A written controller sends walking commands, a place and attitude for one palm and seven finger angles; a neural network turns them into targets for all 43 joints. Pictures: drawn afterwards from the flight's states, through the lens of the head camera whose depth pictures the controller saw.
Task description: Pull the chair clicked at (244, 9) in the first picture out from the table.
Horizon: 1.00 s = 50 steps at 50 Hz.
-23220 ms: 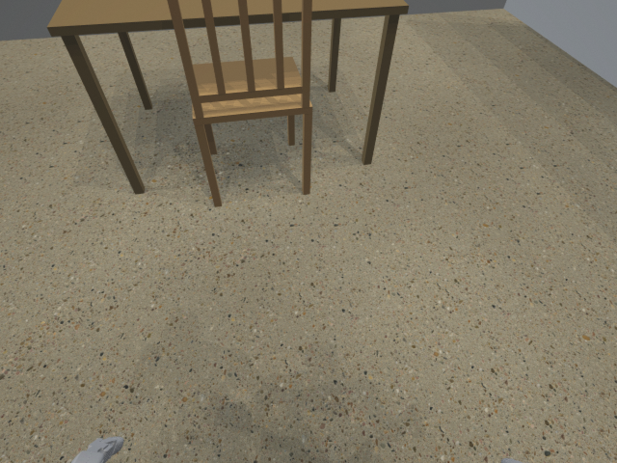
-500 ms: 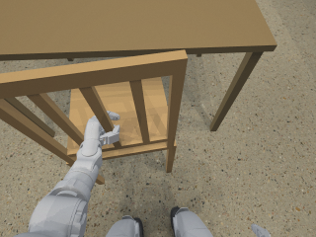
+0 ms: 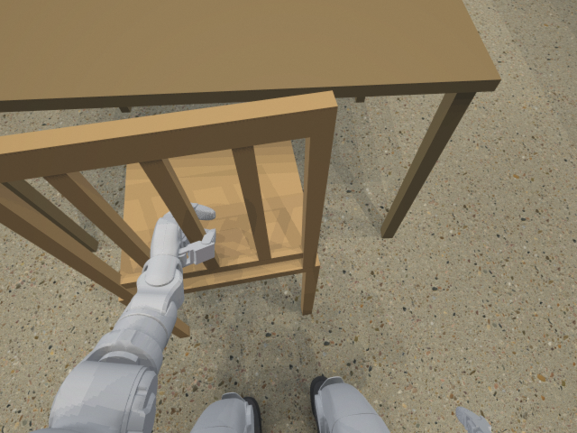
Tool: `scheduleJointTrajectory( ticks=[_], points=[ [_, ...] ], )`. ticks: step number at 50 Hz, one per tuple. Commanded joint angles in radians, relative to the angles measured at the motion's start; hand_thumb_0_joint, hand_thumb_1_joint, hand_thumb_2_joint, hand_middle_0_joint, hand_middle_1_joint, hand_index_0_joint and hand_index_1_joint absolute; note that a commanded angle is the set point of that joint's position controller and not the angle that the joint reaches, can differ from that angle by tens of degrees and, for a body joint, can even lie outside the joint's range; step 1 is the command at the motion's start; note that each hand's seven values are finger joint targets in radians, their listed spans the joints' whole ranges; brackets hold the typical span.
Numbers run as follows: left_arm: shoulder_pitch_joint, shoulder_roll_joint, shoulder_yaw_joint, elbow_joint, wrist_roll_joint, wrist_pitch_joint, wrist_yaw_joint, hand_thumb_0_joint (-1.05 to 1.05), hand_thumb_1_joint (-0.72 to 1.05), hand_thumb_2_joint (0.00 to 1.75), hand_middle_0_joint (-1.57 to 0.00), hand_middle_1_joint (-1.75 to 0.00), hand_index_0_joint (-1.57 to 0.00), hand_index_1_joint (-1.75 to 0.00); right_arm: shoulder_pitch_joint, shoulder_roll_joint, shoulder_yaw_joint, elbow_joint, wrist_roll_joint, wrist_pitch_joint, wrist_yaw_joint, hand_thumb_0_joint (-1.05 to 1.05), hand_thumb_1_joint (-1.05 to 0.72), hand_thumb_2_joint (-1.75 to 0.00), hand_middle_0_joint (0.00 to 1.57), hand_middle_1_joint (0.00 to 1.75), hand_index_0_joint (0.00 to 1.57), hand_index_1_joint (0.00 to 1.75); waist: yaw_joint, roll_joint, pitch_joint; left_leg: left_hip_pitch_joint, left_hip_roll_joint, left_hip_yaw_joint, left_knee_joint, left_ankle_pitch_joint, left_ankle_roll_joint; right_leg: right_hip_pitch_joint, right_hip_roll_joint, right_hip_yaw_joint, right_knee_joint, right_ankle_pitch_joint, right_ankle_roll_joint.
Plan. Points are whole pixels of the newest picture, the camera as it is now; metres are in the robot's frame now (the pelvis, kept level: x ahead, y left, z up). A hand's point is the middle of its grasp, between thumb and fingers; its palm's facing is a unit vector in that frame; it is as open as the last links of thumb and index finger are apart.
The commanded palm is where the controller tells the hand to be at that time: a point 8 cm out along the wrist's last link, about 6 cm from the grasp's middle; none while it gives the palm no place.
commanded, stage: stop walking, hand still on the chair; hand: left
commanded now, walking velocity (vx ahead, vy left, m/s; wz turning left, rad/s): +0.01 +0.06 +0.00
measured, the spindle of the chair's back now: (190, 224) +0.41 +0.14 -0.03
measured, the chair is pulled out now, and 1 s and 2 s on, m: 0.15 0.18 0.18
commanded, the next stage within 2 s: open the thumb and straighten the fingers in 0.86 s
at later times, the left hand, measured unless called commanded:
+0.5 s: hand (202, 262) +0.36 +0.12 -0.05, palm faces -0.03 -0.99 -0.13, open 5.7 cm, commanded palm +0.34 +0.17 -0.04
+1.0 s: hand (202, 263) +0.36 +0.12 -0.05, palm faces -0.04 -0.99 -0.13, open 5.8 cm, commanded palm +0.33 +0.18 -0.04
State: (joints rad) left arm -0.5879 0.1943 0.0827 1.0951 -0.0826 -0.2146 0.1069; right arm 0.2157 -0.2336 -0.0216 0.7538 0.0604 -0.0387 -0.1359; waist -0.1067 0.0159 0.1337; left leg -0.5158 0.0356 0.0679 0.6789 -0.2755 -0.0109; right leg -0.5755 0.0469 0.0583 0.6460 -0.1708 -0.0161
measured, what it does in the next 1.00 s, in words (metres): shifts its weight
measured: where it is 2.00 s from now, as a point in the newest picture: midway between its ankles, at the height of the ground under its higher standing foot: outside the picture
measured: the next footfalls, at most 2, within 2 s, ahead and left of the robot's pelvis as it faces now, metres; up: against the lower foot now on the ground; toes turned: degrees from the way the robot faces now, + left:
none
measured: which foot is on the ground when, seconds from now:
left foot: down 0.00-1.00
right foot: down 0.00-1.00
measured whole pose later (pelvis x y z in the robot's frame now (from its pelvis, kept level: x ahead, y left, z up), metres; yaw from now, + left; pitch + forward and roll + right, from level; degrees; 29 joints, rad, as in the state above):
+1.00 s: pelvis +0.10 +0.02 +0.02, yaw +0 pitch +1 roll +0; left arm -0.08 0.09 -0.09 0.77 -0.06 -0.09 0.10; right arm 0.23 -0.23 0.01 0.69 0.03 0.05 -0.11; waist -0.05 0.04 -0.01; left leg -0.16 0.03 0.08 0.45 -0.31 0.00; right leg -0.23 0.04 0.06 0.45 -0.24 0.00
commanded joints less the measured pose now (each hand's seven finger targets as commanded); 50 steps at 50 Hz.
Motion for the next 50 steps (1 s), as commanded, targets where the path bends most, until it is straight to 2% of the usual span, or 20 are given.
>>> scheduleJointTrajectory(
  ticks=[1, 4, 6, 10, 12, 14, 16, 21, 23, 24, 25, 27, 30, 33, 34, 35, 46, 48, 49, 50],
  points=[
    [-0.295, 0.2, -0.015, -0.361, 0.026, -0.065, 0.007, 0.0, 0.9, 0.9, -0.5, -1.45, -0.5, -1.45, 0.04, -0.137, -0.032, -0.146, 0.001, -0.016, -0.016, 0.0, -0.9, -0.9, 0.2, 0.3, 0.2, 0.3, 0.065, -0.02, -0.591, 0.249, 0.066, -0.09, -0.104, -0.099, 0.016, 0.342, -0.212, 0.198, -0.188, 0.05, -0.01],
    [-0.249, 0.181, -0.015, -0.411, 0.025, -0.035, 0.01, 0.0, 0.9, 0.9, -0.5, -1.45, -0.5, -1.45, 0.018, -0.147, -0.03, -0.167, -0.001, -0.01, -0.025, 0.0, -0.9, -0.9, 0.2, 0.3, 0.2, 0.3, 0.075, 0.035, -0.598, 0.301, 0.131, -0.113, -0.163, 0.058, 0.04, 0.365, -0.137, 0.092, -0.114, 0.108, 0.019],
    [-0.194, 0.14, -0.042, -0.398, 0.026, -0.012, 0.005, 0.0, 0.9, 0.9, -0.5, -1.45, -0.5, -1.45, 0.014, -0.142, -0.024, -0.177, -0.002, -0.001, -0.022, 0.0, -0.9, -0.9, 0.2, 0.3, 0.2, 0.3, 0.082, 0.041, -0.557, 0.284, 0.147, -0.122, -0.197, 0.026, 0.049, 0.364, -0.119, 0.075, -0.108, 0.029, 0.017],
    [-0.118, 0.115, -0.06, -0.417, 0.029, 0.02, 0.002, 0.0, 0.9, 0.9, -0.5, -1.45, -0.5, -1.45, 0.002, -0.14, -0.016, -0.177, -0.01, 0.004, -0.027, 0.0, -0.9, -0.9, 0.2, 0.3, 0.2, 0.3, 0.088, 0.074, -0.49, 0.309, 0.142, -0.112, -0.209, 0.066, 0.043, 0.357, -0.117, 0.074, -0.118, 0.074, 0.005],
    [-0.083, 0.088, -0.081, -0.425, 0.027, 0.033, -0.004, 0.0, 0.9, 0.9, -0.5, -1.45, -0.5, -1.45, 0.003, -0.132, -0.012, -0.176, -0.013, 0.007, -0.025, 0.0, -0.9, -0.9, 0.2, 0.3, 0.2, 0.3, 0.087, 0.055, -0.48, 0.337, 0.135, -0.102, -0.203, 0.106, 0.037, 0.361, -0.123, 0.08, -0.128, 0.128, -0.001],
    [-0.058, 0.097, -0.075, -0.442, 0.028, 0.042, -0.004, 0.0, 0.9, 0.9, -0.5, -1.45, -0.5, -1.45, -0.002, -0.134, -0.013, -0.175, -0.018, 0.006, -0.028, 0.0, -0.9, -0.9, 0.2, 0.3, 0.2, 0.3, 0.087, 0.074, -0.468, 0.372, 0.126, -0.095, -0.202, 0.151, 0.03, 0.362, -0.126, 0.085, -0.144, 0.189, -0.005],
    [-0.011, 0.066, -0.099, -0.442, 0.029, 0.05, -0.007, 0.0, 0.9, 0.9, -0.5, -1.45, -0.5, -1.45, -0.004, -0.126, -0.006, -0.172, -0.021, 0.009, -0.024, 0.0, -0.9, -0.9, 0.2, 0.3, 0.2, 0.3, 0.084, 0.066, -0.454, 0.39, 0.123, -0.09, -0.208, 0.198, 0.025, 0.368, -0.127, 0.081, -0.146, 0.235, -0.009],
    [0.091, 0.044, -0.112, -0.449, 0.034, 0.067, -0.01, 0.0, 0.9, 0.9, -0.5, -1.45, -0.5, -1.45, -0.015, -0.119, -0.004, -0.172, -0.029, 0.012, -0.019, 0.0, -0.9, -0.9, 0.2, 0.3, 0.2, 0.3, 0.081, 0.021, -0.429, 0.446, 0.113, -0.074, -0.213, 0.287, 0.016, 0.383, -0.134, 0.087, -0.173, 0.349, -0.015],
    [0.118, 0.028, -0.122, -0.457, 0.034, 0.07, -0.013, 0.0, 0.9, 0.9, -0.5, -1.45, -0.5, -1.45, -0.021, -0.116, -0.002, -0.175, -0.031, 0.017, -0.016, 0.0, -0.9, -0.9, 0.2, 0.3, 0.2, 0.3, 0.08, 0.021, -0.419, 0.461, 0.114, -0.072, -0.219, 0.315, 0.015, 0.386, -0.135, 0.083, -0.178, 0.363, -0.016],
    [0.132, 0.033, -0.123, -0.464, 0.036, 0.071, -0.01, 0.0, 0.9, 0.9, -0.5, -1.45, -0.5, -1.45, -0.023, -0.12, -0.002, -0.173, -0.033, 0.016, -0.017, 0.0, -0.9, -0.9, 0.2, 0.3, 0.2, 0.3, 0.077, 0.049, -0.405, 0.46, 0.113, -0.073, -0.227, 0.331, 0.013, 0.391, -0.133, 0.079, -0.187, 0.367, -0.018],
    [0.154, 0.026, -0.124, -0.457, 0.038, 0.073, -0.009, 0.0, 0.9, 0.9, -0.5, -1.45, -0.5, -1.45, -0.026, -0.116, 0.0, -0.173, -0.033, 0.018, -0.014, 0.0, -0.9, -0.9, 0.2, 0.3, 0.2, 0.3, 0.08, 0.049, -0.4, 0.468, 0.114, -0.069, -0.23, 0.349, 0.014, 0.388, -0.134, 0.079, -0.187, 0.375, -0.019],
    [0.183, 0.02, -0.127, -0.472, 0.04, 0.074, -0.012, 0.0, 0.9, 0.9, -0.5, -1.45, -0.5, -1.45, -0.029, -0.113, 0.0, -0.179, -0.036, 0.023, -0.01, 0.0, -0.9, -0.9, 0.2, 0.3, 0.2, 0.3, 0.08, 0.015, -0.41, 0.488, 0.117, -0.067, -0.224, 0.387, 0.014, 0.401, -0.136, 0.078, -0.187, 0.417, -0.02],
    [0.215, 0.011, -0.137, -0.481, 0.042, 0.076, -0.009, 0.0, 0.9, 0.9, -0.5, -1.45, -0.5, -1.45, -0.035, -0.112, 0.001, -0.183, -0.038, 0.029, -0.007, 0.0, -0.9, -0.9, 0.2, 0.3, 0.2, 0.3, 0.078, 0.038, -0.391, 0.487, 0.112, -0.058, -0.232, 0.385, 0.012, 0.407, -0.143, 0.08, -0.198, 0.427, -0.022],
    [0.243, 0.001, -0.143, -0.487, 0.044, 0.076, -0.011, 0.0, 0.9, 0.9, -0.5, -1.45, -0.5, -1.45, -0.04, -0.11, 0.0, -0.189, -0.039, 0.039, -0.004, 0.0, -0.9, -0.9, 0.2, 0.3, 0.2, 0.3, 0.079, 0.005, -0.393, 0.495, 0.113, -0.057, -0.228, 0.403, 0.013, 0.419, -0.145, 0.079, -0.197, 0.461, -0.024],
    [0.244, 0.018, -0.133, -0.503, 0.045, 0.075, -0.009, 0.0, 0.9, 0.9, -0.5, -1.45, -0.5, -1.45, -0.038, -0.114, -0.004, -0.189, -0.04, 0.038, -0.006, 0.0, -0.9, -0.9, 0.2, 0.3, 0.2, 0.3, 0.075, -0.005, -0.396, 0.495, 0.113, -0.063, -0.226, 0.411, 0.013, 0.433, -0.146, 0.075, -0.203, 0.477, -0.021],
    [0.258, 0.007, -0.139, -0.504, 0.047, 0.075, -0.009, 0.0, 0.9, 0.9, -0.5, -1.45, -0.5, -1.45, -0.04, -0.113, -0.003, -0.189, -0.039, 0.04, -0.003, 0.0, -0.9, -0.9, 0.2, 0.3, 0.2, 0.3, 0.078, 0.007, -0.394, 0.502, 0.114, -0.056, -0.228, 0.416, 0.013, 0.428, -0.147, 0.079, -0.2, 0.481, -0.023],
    [0.294, -0.001, -0.147, -0.517, 0.046, 0.071, -0.008, 0.0, 0.9, 0.9, -0.5, -1.45, -0.5, -1.45, -0.046, -0.111, -0.001, -0.189, -0.041, 0.054, 0.002, 0.0, -0.9, -0.9, 0.2, 0.3, 0.2, 0.3, 0.081, 0.02, -0.364, 0.49, 0.115, -0.064, -0.25, 0.373, 0.02, 0.424, -0.145, 0.072, -0.216, 0.406, -0.024],
    [0.339, -0.013, -0.154, -0.549, 0.046, 0.066, -0.01, 0.0, 0.9, 0.9, -0.5, -1.45, -0.5, -1.45, -0.048, -0.106, -0.003, -0.198, -0.042, 0.056, 0.005, 0.0, -0.9, -0.9, 0.2, 0.3, 0.2, 0.3, 0.084, 0.006, -0.372, 0.49, 0.114, -0.068, -0.25, 0.369, 0.02, 0.434, -0.146, 0.073, -0.217, 0.407, -0.025],
    [0.399, -0.086, -0.22, -0.413, 0.018, 0.148, -0.034, 0.0, 0.78, 0.84, -0.5, -1.45, -0.5, -1.45, -0.051, -0.145, -0.017, -0.184, -0.006, 0.049, 0.047, 0.0, -0.9, -0.9, 0.2, 0.3, 0.2, 0.3, 0.029, -0.086, -0.334, 0.301, 0.037, -0.044, -0.232, 0.336, 0.013, 0.348, -0.108, -0.071, -0.154, 0.295, -0.008],
    [0.362, -0.078, -0.166, -0.442, -0.003, 0.154, -0.047, 0.0, 0.66, 0.78, -0.5, -1.45, -0.5, -1.45, -0.038, -0.141, -0.015, -0.178, -0.004, 0.043, 0.074, 0.0, -0.9, -0.9, 0.2, 0.3, 0.2, 0.3, 0.046, -0.193, -0.267, 0.246, 0.032, -0.046, -0.2, 0.312, 0.031, 0.289, -0.088, -0.062, -0.156, 0.273, -0.002]
  ],
)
